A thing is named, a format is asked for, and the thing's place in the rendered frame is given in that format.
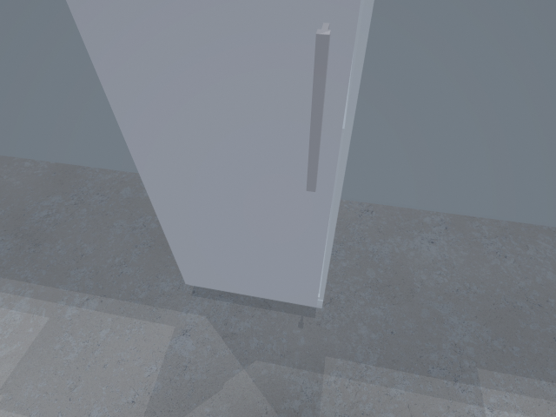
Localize fridge door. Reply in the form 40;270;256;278
66;0;361;307

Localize handle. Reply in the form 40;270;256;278
307;23;331;192

